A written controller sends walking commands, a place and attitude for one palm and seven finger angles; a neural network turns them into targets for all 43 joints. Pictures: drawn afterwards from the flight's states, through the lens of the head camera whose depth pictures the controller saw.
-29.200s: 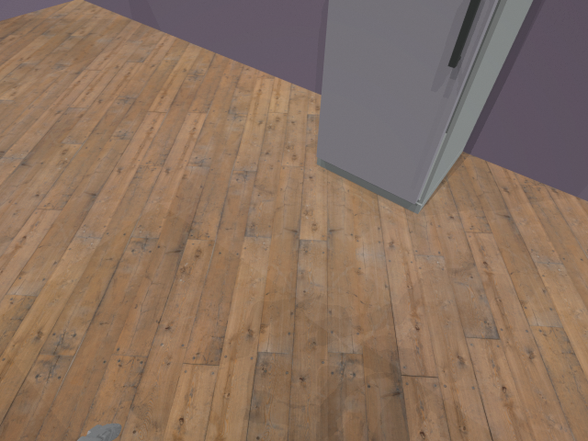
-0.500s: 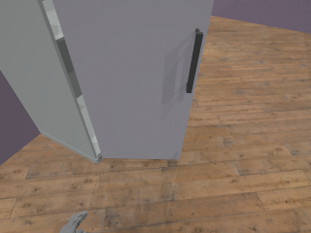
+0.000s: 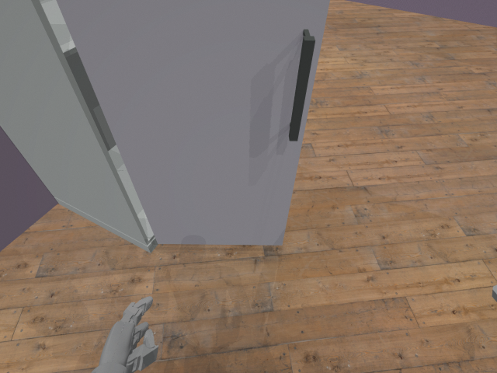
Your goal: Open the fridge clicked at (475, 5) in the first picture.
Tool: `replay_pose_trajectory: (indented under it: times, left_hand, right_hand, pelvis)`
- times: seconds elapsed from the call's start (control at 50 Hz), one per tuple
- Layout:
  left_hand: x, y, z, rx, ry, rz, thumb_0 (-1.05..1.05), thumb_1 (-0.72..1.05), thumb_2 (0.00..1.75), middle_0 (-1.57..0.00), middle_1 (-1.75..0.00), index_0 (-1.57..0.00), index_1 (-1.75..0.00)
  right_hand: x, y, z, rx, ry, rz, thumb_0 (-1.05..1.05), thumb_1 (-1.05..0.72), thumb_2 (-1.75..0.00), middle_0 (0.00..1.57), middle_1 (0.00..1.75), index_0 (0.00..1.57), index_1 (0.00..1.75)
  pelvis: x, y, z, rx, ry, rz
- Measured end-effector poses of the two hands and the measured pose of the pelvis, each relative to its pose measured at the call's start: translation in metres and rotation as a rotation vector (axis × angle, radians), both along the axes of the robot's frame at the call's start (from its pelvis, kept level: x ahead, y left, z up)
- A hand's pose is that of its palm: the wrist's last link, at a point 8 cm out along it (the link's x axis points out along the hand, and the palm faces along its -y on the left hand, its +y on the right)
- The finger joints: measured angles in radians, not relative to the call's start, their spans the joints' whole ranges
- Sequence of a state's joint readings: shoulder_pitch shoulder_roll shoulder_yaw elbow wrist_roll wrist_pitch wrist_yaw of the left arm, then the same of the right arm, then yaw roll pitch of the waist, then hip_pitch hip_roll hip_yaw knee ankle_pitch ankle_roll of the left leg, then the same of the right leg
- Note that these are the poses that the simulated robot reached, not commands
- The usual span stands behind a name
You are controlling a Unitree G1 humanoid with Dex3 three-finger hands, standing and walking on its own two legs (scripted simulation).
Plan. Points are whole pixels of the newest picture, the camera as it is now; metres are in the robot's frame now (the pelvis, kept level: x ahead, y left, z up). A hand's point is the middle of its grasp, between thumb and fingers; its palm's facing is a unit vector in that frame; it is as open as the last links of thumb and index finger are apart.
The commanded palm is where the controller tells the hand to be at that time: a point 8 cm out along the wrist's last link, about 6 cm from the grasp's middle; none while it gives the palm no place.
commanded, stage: stop stepping back and stand still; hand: right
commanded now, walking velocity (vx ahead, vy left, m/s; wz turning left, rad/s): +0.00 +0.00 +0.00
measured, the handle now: (299, 90) +0.70 -0.09 +0.09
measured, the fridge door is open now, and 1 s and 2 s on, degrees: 63 63 63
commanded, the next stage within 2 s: let the arm hang, fingers relaxed in 0.16 s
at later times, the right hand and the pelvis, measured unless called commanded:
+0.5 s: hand out of the picture +0.10 -0.22 -0.14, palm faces -0.04 +0.95 -0.30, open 7.4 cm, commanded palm none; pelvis -0.02 -0.01 -0.01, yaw -2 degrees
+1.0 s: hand out of the picture +0.00 -0.22 -0.17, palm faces +0.03 +0.96 -0.27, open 7.3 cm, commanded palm none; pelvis -0.01 -0.01 +0.00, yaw -2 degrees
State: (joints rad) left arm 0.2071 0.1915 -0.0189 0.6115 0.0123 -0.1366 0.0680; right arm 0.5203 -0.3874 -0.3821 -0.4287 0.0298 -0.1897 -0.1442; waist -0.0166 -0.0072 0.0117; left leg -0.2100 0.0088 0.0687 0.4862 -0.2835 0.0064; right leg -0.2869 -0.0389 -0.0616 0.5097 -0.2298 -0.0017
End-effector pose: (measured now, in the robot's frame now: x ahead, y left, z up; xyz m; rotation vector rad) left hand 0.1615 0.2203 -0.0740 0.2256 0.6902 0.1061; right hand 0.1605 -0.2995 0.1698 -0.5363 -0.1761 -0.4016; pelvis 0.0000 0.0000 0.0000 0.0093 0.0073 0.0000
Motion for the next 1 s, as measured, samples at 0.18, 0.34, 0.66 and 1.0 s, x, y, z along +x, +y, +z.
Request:
replay_pose_trajectory:
  times: [0.18,0.34,0.66,1.0]
  left_hand:
    - [-0.008,0.000,0.000,0.023,0.031,0.011,0.01,0.90,0.90,-0.20,-0.30,-0.20,-0.30]
    - [-0.013,0.014,-0.021,0.020,0.113,-0.044,0.01,0.90,0.90,-0.20,-0.30,-0.20,-0.30]
    - [-0.144,0.034,-0.053,0.080,0.668,0.073,0.01,0.90,0.90,-0.20,-0.30,-0.20,-0.30]
    - [-0.142,-0.002,-0.070,-0.035,0.675,0.087,0.00,0.90,0.90,-0.20,-0.30,-0.20,-0.30]
  right_hand:
    - [-0.001,-0.008,0.005,-0.013,-0.011,-0.003,0.01,-0.88,-0.90,0.21,0.30,0.22,0.30]
    - [0.014,-0.020,-0.073,0.081,0.300,0.007,0.00,-0.89,-0.90,0.20,0.30,0.21,0.30]
    - [-0.169,0.062,-0.321,0.612,1.478,-0.179,0.00,-0.97,-0.90,0.21,0.30,0.21,0.30]
    - [-0.169,0.032,-0.302,0.546,1.475,-0.268,0.00,-0.91,-0.90,0.20,0.30,0.20,0.30]
  pelvis:
    - [-0.001,-0.005,0.002,0.005,0.005,-0.002]
    - [-0.009,-0.013,-0.004,0.006,0.021,-0.030]
    - [-0.015,-0.005,-0.002,0.007,0.010,-0.047]
    - [-0.009,-0.012,0.004,0.001,-0.011,-0.032]
